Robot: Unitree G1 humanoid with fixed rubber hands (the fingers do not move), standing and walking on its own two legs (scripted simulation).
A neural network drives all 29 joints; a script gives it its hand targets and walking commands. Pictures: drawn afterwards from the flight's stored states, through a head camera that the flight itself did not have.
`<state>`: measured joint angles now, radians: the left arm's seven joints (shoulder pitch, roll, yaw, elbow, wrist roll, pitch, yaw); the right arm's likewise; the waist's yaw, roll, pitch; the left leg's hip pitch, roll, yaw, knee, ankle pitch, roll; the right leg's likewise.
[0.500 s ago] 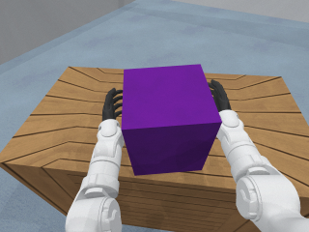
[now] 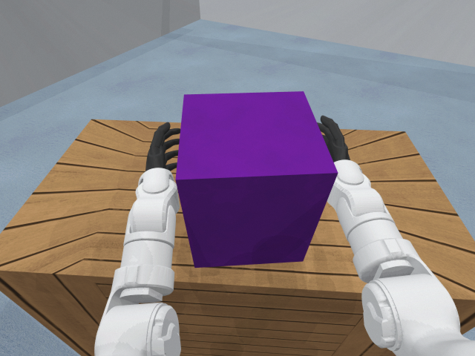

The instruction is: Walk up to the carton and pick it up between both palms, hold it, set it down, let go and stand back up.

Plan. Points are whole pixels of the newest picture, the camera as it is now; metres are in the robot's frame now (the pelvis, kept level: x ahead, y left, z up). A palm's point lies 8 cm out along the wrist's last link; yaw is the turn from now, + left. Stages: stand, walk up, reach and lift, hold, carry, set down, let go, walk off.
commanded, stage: reach and lift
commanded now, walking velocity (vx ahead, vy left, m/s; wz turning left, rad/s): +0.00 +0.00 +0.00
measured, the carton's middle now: (247, 183) +0.40 +0.01 +0.11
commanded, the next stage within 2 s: hold in 1.68 s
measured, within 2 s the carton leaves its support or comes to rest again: neither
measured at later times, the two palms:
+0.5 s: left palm (158, 149) +0.38 +0.15 +0.20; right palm (349, 151) +0.37 -0.14 +0.20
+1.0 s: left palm (149, 128) +0.38 +0.16 +0.23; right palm (350, 135) +0.37 -0.14 +0.23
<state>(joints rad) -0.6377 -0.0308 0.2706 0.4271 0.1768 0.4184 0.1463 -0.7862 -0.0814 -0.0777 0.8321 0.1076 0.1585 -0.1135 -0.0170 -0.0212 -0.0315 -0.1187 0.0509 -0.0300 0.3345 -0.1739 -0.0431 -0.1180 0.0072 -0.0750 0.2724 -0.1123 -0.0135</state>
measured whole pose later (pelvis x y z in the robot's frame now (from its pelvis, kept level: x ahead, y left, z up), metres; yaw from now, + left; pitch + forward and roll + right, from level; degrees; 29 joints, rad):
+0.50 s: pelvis +0.00 +0.01 +0.00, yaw +0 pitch -5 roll -1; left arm -0.70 0.00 0.27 0.35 0.19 0.61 0.11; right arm -0.81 -0.09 -0.06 0.71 0.20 0.34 -0.18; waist -0.08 -0.04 -0.04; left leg -0.08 0.03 -0.02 0.36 -0.19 -0.02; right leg -0.08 -0.01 -0.06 0.29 -0.12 0.01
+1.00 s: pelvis +0.00 +0.02 +0.00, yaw +0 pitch -6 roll -1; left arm -0.80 0.05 0.30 0.36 0.20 0.70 0.05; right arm -0.87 -0.09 -0.05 0.69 0.26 0.42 -0.24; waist -0.10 -0.04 -0.05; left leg -0.06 0.03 -0.02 0.36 -0.19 -0.02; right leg -0.05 -0.01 -0.07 0.28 -0.12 0.01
